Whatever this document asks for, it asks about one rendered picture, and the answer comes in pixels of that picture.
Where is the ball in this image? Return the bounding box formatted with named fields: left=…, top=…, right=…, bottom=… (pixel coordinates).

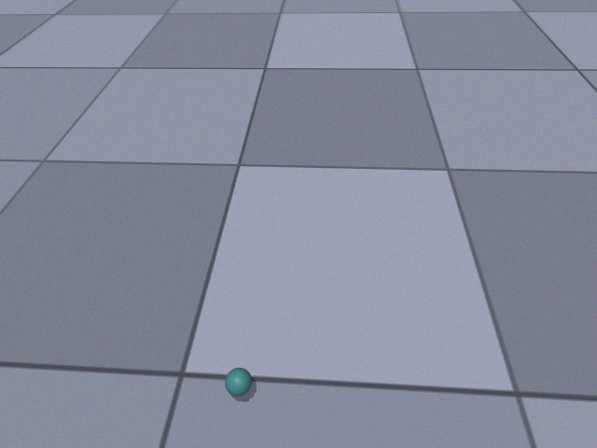
left=225, top=368, right=252, bottom=397

